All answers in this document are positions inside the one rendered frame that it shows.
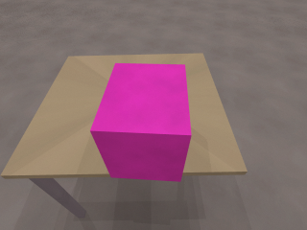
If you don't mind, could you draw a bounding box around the table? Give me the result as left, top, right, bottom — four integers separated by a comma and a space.
0, 53, 248, 219

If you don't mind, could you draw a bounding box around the carton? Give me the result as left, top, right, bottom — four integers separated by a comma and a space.
90, 63, 192, 182

